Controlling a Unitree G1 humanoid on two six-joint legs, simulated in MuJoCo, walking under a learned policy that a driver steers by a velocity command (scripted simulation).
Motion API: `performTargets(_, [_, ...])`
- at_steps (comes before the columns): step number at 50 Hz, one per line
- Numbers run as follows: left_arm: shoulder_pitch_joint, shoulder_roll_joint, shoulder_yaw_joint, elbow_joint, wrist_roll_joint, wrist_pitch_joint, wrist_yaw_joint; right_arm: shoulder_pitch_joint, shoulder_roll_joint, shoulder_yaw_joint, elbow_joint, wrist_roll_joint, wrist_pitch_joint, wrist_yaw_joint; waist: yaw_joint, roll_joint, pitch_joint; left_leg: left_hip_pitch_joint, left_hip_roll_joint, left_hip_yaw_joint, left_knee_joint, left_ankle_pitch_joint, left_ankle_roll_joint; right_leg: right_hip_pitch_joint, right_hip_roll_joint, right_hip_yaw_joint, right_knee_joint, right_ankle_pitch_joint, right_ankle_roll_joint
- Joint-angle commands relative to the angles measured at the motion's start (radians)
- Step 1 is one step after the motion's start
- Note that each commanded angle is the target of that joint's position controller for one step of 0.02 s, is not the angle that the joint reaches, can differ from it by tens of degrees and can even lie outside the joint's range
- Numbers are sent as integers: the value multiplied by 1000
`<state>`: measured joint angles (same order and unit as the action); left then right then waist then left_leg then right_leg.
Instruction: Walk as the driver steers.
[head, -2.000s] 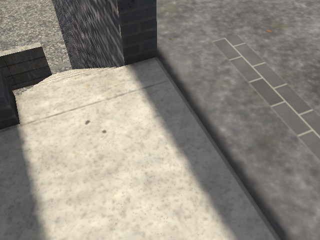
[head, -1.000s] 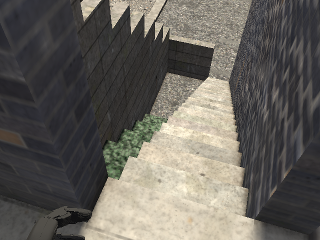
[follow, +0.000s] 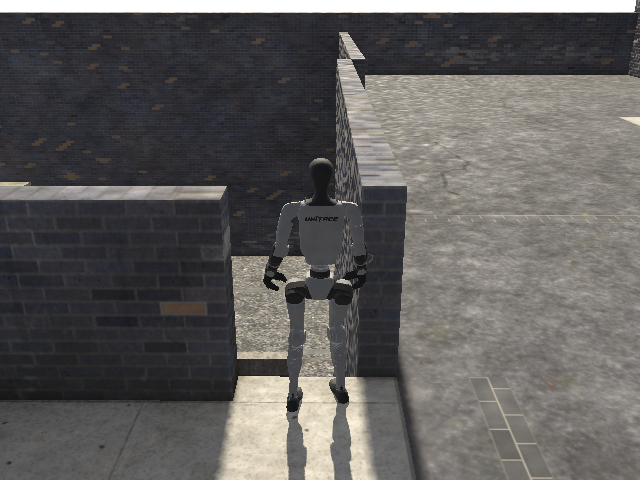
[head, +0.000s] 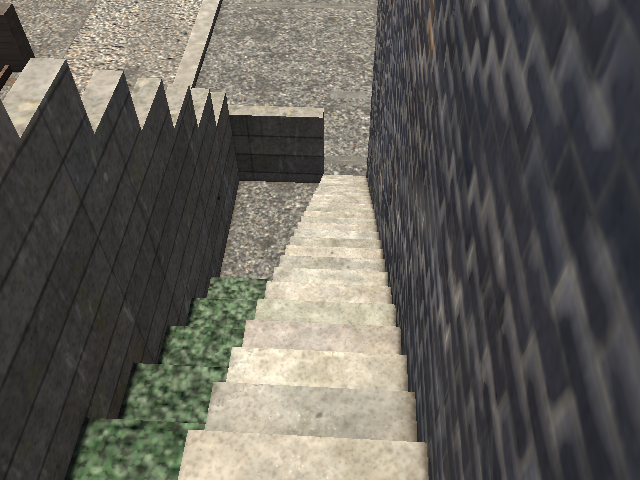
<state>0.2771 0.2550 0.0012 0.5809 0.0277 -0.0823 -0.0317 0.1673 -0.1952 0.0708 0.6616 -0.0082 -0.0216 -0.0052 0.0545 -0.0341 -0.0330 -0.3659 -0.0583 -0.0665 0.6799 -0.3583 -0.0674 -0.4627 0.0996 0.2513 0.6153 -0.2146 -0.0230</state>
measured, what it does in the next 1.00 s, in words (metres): steps on the spot: left foot, then right foot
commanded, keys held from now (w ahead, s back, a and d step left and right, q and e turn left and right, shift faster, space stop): w+e+shift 0.08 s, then w+shift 0.34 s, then w+q+shift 0.58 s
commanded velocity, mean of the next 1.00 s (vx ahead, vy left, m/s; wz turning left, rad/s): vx -0.01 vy -0.03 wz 0.06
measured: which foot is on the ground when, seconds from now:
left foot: up 0.00-0.00, down 0.02-0.58, up 0.60-0.82, down 0.84-1.00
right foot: down 0.00-0.04, up 0.06-0.42, down 0.44-0.84, up 0.86-1.00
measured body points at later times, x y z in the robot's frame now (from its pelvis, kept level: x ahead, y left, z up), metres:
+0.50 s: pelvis -0.03 +0.02 +0.01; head +0.00 +0.02 +0.46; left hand +0.20 +0.19 -0.09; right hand +0.05 -0.27 -0.08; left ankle -0.02 +0.14 -0.73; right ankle -0.08 -0.10 -0.73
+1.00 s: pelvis -0.02 +0.09 +0.01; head +0.00 +0.10 +0.46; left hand +0.16 +0.36 -0.06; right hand +0.10 -0.17 -0.08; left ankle +0.01 +0.16 -0.73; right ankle -0.07 -0.08 -0.63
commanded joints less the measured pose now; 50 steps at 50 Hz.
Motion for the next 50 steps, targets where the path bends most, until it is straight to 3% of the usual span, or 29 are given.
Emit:
performTargets(1, [-38,173,52,-60,12,25,1,84,-132,-92,-58,28,-38,-11,-80,-99,-120,192,-13,27,-294,253,94,104,-215,386,-166,174,-200])
performTargets(2, [2,128,34,-39,12,30,6,108,-149,-109,-44,33,-51,0,-87,-89,-112,337,53,15,-303,433,169,-12,-180,349,-114,85,-128])
performTargets(3, [65,-1,-2,-107,11,21,15,185,-248,-139,-34,36,-69,-7,-49,138,-191,558,370,-325,-320,817,466,-253,-26,134,101,-217,31])
performTargets(4, [58,62,17,-117,19,9,19,133,-270,-148,-40,-20,-76,-10,-66,97,-91,573,551,-409,-398,851,574,-446,4,-10,365,-369,148])
performTargets(6, [61,194,75,-37,6,16,26,-98,-156,-119,-157,-21,-88,1,-12,66,-26,311,413,-170,-405,756,428,-315,-56,-65,716,-283,210])
performTargets(8, [17,190,79,-9,2,11,27,-226,-78,-98,-210,-7,-96,23,-14,79,-1,226,320,-25,-398,716,360,-298,-69,-116,829,-198,220])
performTargets(12, [-23,137,56,-9,-17,11,31,-128,-152,-130,-200,-15,-91,-1,-93,105,-6,275,307,49,-401,676,369,-256,-96,-140,861,-128,223])
performTargets(14, [-77,101,39,-40,0,1,1,-93,-181,-138,-171,24,-70,-8,-83,118,29,275,226,128,-451,349,309,-198,-125,-228,573,-88,188])
performTargets(17, [-85,63,19,-50,-8,18,-50,-80,-220,-152,-129,19,-58,13,-96,135,39,266,297,66,-410,324,282,-26,-175,-256,201,-191,171])
performTargets(20, [-10,129,42,-26,-15,9,-44,-66,-262,-174,-80,29,-49,22,-57,123,-15,284,357,2,-310,440,320,121,-157,-268,-95,-17,81])
performTargets(21, [-18,127,43,-20,-21,2,-42,-91,-221,-157,-73,37,-46,35,-35,126,-41,251,336,7,-276,406,289,205,-143,-275,-178,94,42])
performTargets(22, [-35,87,31,-29,-39,-4,-47,-109,-102,-109,-56,42,-44,57,-7,114,-86,149,291,15,-251,337,197,360,-180,-224,-217,235,7])
performTargets(23, [-90,73,22,-57,-73,-7,-52,52,-30,-88,-29,35,-33,81,-84,-4,-188,79,197,95,-248,216,86,544,-292,-126,-140,565,-92])
performTargets(24, [-8,96,36,35,-16,51,14,40,-131,-115,-14,-6,-7,68,-86,-54,-183,132,160,187,-214,243,34,496,-282,-126,-92,694,-23])
performTargets(25, [-92,118,45,-47,-45,20,-43,26,-112,-117,-48,14,-27,71,-73,-14,-100,72,130,137,-237,191,17,428,-270,-151,-48,480,-55])
performTargets(27, [-64,212,97,-48,-20,7,-24,-57,-218,-151,-80,-19,-37,44,-25,-17,-55,19,114,147,-198,228,86,368,-270,-160,-93,307,-98])
performTargets(29, [19,267,132,-43,-23,-5,11,-41,-181,-140,-86,-19,-50,16,1,-79,-35,-59,93,128,-92,152,79,407,-395,-45,-169,365,-245])
performTargets(31, [102,215,134,-23,-13,-19,46,2,-143,-121,-70,-3,-66,7,43,-174,-17,-199,78,69,168,-137,50,476,-590,110,-284,443,-378])
performTargets(34, [-88,181,134,-45,-9,-63,93,94,-143,-124,-49,-22,-65,11,-53,-98,42,-165,130,16,376,-221,39,319,-506,-114,-356,257,-242])
performTargets(36, [-198,195,133,-69,0,-34,133,113,-93,-112,-23,-22,-64,48,-84,-86,60,-88,78,158,169,21,25,291,-408,-252,-366,179,-170])
performTargets(39, [-114,229,136,-62,63,12,108,107,-111,-110,-18,5,-38,135,-42,-37,20,-22,87,160,-52,153,20,381,-460,-292,-325,159,-162])
performTargets(41, [-173,218,123,-62,69,20,90,181,-158,-132,11,26,-66,138,-87,-84,-22,129,35,164,-192,320,72,335,-444,-347,-213,108,-113])
performTargets(42, [-138,158,104,-38,69,27,87,162,-188,-150,9,26,-81,120,-69,-38,-19,175,1,186,-215,404,142,320,-398,-394,-145,8,-56])
performTargets(43, [-68,49,74,-71,62,27,92,222,-336,-194,-3,19,-106,80,-51,204,-75,335,204,-116,-294,915,352,171,-243,-529,156,-273,88])
performTargets(44, [-37,-8,36,-119,61,3,88,244,-433,-212,-54,16,-125,64,-53,244,-160,469,406,-517,-380,848,581,-34,-113,-329,314,-553,129])
performTargets(45, [-147,65,52,-92,24,-5,89,268,-335,-197,-25,-27,-141,52,-124,130,-33,411,407,-492,-382,676,499,-143,-113,-157,436,-503,116])
performTargets(46, [-200,127,75,-83,10,-11,97,261,-264,-180,-27,-34,-140,56,-131,136,-1,356,355,-413,-381,550,426,-188,-126,-123,564,-463,93])
performTargets(48, [-158,160,86,-26,58,-22,91,203,-201,-139,-76,-14,-101,31,-85,100,-40,259,311,-380,-376,431,346,-190,-139,-71,698,-341,58])
performTargets(50, [-153,146,71,-23,68,-5,82,139,-205,-127,-124,-23,-84,33,-42,98,-6,136,255,-372,-430,259,311,-160,-133,-83,692,-217,58])
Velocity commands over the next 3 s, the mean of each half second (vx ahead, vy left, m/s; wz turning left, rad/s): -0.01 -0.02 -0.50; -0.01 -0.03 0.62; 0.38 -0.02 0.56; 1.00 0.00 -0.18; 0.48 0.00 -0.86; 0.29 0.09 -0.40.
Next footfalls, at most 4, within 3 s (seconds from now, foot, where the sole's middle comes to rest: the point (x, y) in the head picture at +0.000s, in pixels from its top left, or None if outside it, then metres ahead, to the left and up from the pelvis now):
0.02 left None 0.02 0.13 -0.77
0.44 right None -0.04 -0.11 -0.76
0.84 left None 0.05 0.16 -0.77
1.48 right None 0.05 -0.04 -0.77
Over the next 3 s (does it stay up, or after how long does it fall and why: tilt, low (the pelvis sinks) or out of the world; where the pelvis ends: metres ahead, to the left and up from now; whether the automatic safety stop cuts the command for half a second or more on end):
stays up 0.42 0.16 -0.21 its command is cut before an obstacle from the start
